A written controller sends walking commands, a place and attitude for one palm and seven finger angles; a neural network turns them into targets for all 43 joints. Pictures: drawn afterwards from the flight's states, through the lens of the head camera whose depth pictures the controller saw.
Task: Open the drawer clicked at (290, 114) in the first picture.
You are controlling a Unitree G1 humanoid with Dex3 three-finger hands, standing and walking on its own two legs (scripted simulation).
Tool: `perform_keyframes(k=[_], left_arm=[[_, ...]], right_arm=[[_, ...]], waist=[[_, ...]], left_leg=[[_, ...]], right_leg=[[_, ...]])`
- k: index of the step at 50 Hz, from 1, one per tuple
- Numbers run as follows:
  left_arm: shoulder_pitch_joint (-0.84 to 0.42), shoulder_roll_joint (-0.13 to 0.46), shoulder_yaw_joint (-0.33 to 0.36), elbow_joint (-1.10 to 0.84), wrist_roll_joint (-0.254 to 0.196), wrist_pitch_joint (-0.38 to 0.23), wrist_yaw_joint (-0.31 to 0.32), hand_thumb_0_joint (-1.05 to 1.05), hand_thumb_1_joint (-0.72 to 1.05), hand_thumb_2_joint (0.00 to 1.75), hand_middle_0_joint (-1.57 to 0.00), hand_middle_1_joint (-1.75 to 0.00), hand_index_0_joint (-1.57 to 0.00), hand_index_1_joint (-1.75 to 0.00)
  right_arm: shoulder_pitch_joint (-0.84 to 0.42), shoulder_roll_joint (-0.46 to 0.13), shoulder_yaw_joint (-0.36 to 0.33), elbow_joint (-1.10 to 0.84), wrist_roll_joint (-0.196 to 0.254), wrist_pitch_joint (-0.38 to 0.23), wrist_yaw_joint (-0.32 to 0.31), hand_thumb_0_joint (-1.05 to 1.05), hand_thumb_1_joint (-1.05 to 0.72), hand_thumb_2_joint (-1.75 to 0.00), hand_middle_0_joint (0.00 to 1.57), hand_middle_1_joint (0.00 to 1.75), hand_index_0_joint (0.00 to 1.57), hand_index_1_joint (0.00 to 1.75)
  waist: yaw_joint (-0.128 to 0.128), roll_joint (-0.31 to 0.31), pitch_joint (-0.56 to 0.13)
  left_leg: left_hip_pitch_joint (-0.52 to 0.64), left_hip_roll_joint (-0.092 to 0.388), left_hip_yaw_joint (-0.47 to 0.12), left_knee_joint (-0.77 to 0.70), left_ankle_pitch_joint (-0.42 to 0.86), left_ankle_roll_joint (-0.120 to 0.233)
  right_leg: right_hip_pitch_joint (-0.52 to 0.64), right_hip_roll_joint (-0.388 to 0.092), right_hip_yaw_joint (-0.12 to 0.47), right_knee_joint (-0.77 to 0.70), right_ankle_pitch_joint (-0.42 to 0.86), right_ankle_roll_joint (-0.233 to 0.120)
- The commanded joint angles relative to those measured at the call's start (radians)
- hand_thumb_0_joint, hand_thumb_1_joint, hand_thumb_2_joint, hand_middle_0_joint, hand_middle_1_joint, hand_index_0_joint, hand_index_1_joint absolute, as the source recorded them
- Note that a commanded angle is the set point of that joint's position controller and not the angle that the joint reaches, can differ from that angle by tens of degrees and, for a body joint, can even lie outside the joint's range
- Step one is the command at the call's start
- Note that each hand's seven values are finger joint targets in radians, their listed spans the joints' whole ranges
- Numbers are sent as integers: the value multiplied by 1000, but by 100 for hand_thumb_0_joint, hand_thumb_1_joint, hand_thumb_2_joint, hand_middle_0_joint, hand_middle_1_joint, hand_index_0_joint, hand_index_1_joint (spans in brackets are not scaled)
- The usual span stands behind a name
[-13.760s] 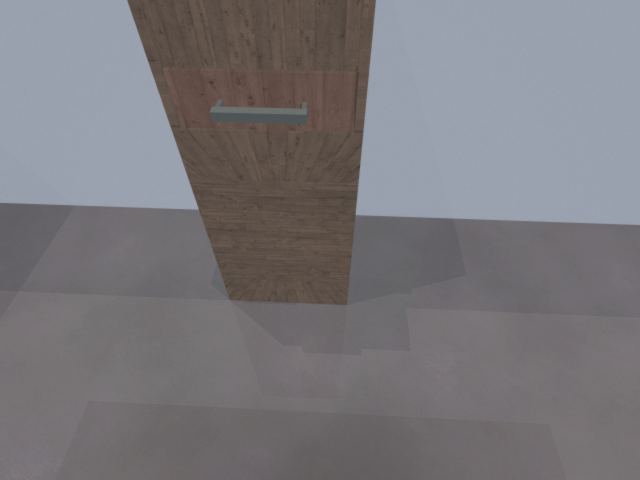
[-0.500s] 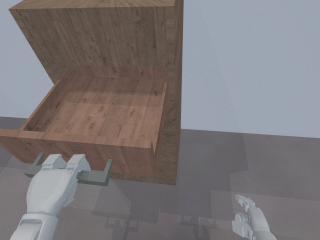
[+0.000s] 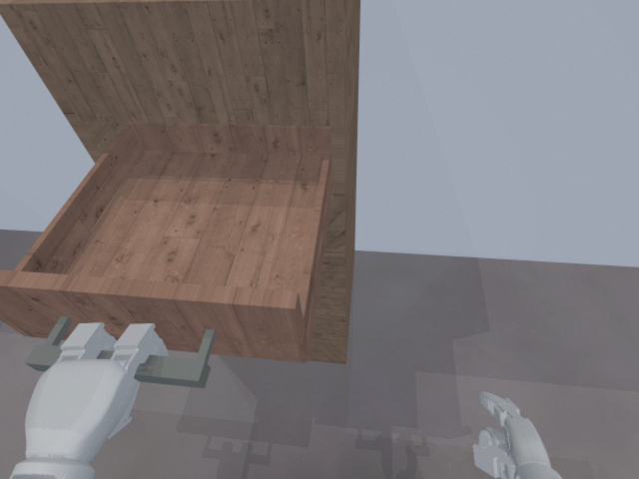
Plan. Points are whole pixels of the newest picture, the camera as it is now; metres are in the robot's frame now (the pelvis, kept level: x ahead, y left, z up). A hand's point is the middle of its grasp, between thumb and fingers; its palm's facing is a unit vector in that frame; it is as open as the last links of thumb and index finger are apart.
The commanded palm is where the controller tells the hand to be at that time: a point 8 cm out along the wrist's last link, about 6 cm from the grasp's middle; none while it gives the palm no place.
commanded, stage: open the thumb to release the handle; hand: left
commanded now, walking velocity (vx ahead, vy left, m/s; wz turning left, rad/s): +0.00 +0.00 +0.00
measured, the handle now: (126, 348) +0.24 +0.24 +0.07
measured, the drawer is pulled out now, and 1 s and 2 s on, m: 0.30 0.30 0.30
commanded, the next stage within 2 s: lift the hand off the handle in 0.48 s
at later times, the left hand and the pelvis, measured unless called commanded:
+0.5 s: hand (105, 404) +0.19 +0.25 +0.05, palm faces +0.03 -0.10 -0.99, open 12.4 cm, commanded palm +0.16 +0.25 +0.11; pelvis -0.01 +0.01 +0.00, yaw +2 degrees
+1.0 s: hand (117, 396) +0.19 +0.24 +0.06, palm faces +0.07 -0.09 -0.99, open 13.7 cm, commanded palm +0.17 +0.24 +0.12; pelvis -0.02 +0.01 +0.00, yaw +2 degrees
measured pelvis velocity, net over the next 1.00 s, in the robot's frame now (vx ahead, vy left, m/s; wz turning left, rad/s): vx -0.02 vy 0.01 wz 0.03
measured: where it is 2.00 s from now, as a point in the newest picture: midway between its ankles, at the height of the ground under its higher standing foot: outside the picture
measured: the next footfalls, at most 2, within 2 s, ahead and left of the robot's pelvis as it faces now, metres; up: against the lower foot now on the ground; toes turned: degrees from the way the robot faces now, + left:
none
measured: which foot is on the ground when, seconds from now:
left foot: down 0.00-1.00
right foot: down 0.00-1.00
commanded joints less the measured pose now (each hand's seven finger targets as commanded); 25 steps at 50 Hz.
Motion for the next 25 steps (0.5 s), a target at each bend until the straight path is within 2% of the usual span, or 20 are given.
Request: perform_keyframes(k=[1,2,5,6,7,9,11,12,13,15,16,17,19,20,22,23,25], left_arm=[[-154,167,196,-98,8,26,67,0,76,84,-39,-134,-39,-134],[-159,162,189,-87,2,33,64,0,69,81,-38,-133,-38,-133],[-196,131,123,-95,1,46,32,0,48,72,-37,-130,-37,-130],[-208,107,86,-89,-1,55,13,0,41,69,-36,-130,-36,-130],[-230,114,82,-89,-5,57,-6,0,34,66,-36,-129,-36,-129],[-209,122,68,-101,-3,56,-43,0,20,60,-35,-127,-35,-127],[-180,134,76,-92,3,52,-64,0,6,54,-34,-126,-34,-126],[-181,160,102,-89,2,48,-70,0,-1,51,-33,-125,-33,-125],[-193,151,97,-94,5,40,-71,0,-8,48,-33,-124,-33,-124],[-195,141,97,-106,3,23,-71,0,-22,42,-32,-123,-32,-123],[-169,155,122,-98,-1,16,-67,0,-29,39,-32,-122,-32,-122],[-144,168,144,-83,-6,16,-62,0,-36,36,-31,-122,-31,-122],[-164,141,127,-104,-4,2,-50,0,-50,30,-30,-120,-30,-120],[-181,123,110,-110,-5,-2,-45,0,-50,30,-30,-120,-30,-120],[-166,159,151,-100,-2,-2,-32,0,-50,30,-30,-120,-30,-120],[-172,146,137,-106,-1,-1,-27,0,-50,30,-30,-120,-30,-120],[-196,142,131,-106,10,0,-18,0,-50,30,-30,-120,-30,-120]], right_arm=[[-106,-90,-35,-132,-8,-55,-15,0,-90,-90,20,30,20,30],[-108,-92,-34,-134,-6,-54,-20,0,-90,-90,20,30,20,30],[-111,-91,-32,-131,-3,-61,-27,0,-90,-90,20,30,20,30],[-112,-91,-28,-128,-3,-63,-29,0,-90,-90,20,30,20,30],[-112,-94,-28,-127,-3,-63,-31,0,-90,-90,20,30,20,30],[-118,-93,-22,-126,-6,-65,-34,0,-90,-90,20,30,20,30],[-121,-92,-14,-130,-7,-62,-34,0,-90,-90,20,30,20,30],[-123,-96,-10,-131,-5,-58,-34,0,-90,-90,20,30,20,30],[-122,-91,-6,-130,-10,-58,-32,0,-90,-90,20,30,20,30],[-119,-90,-8,-133,-10,-58,-29,0,-90,-90,20,30,20,30],[-118,-89,-12,-134,-8,-60,-29,0,-90,-90,20,30,20,30],[-121,-92,-10,-135,-6,-59,-29,0,-90,-90,20,30,20,30],[-121,-87,-13,-136,-7,-58,-25,0,-90,-90,20,30,20,30],[-117,-85,-13,-136,-8,-60,-22,0,-90,-90,20,30,20,30],[-122,-90,-17,-135,-8,-59,-22,0,-90,-90,20,30,20,30],[-123,-86,-13,-140,-9,-59,-19,0,-90,-90,20,30,20,30],[-122,-85,-19,-135,-10,-58,-18,0,-90,-90,20,30,20,30]], waist=[[30,-22,-161],[27,-41,-162],[28,-36,-190],[18,-56,-174],[11,-83,-180],[27,-60,-164],[34,-67,-133],[35,-79,-129],[36,-81,-121],[36,-53,-107],[47,-41,-116],[48,-56,-112],[46,-22,-109],[40,-19,-112],[46,-25,-122],[46,-38,-123],[44,-14,-122]], left_leg=[[174,-63,-21,-53,315,37],[173,-66,-22,-55,310,38],[190,-69,-20,-65,316,41],[191,-68,-22,-68,318,45],[196,-65,-24,-72,325,46],[197,-69,-21,-88,317,49],[187,-69,-20,-93,315,49],[186,-67,-21,-93,325,46],[184,-67,-20,-95,320,46],[188,-65,-22,-100,319,42],[191,-64,-20,-101,325,40],[183,-65,-22,-103,317,37],[186,-64,-23,-106,310,35],[191,-64,-24,-103,312,35],[190,-61,-25,-102,314,31],[184,-61,-26,-104,294,32],[184,-62,-25,-104,291,31]], right_leg=[[-4,24,-30,-96,386,-15],[3,23,-28,-104,387,-15],[31,16,-24,-113,406,-12],[31,15,-28,-120,412,-9],[41,15,-25,-126,413,-8],[58,10,-26,-139,412,-7],[59,9,-24,-146,415,-5],[68,11,-18,-152,424,-6],[61,6,-20,-149,425,-3],[51,10,-29,-149,403,-5],[64,10,-28,-151,409,-7],[71,14,-25,-157,404,-8],[53,16,-33,-150,377,-11],[41,15,-37,-146,368,-11],[46,20,-31,-150,364,-15],[39,15,-37,-145,344,-13],[27,19,-38,-141,329,-17]])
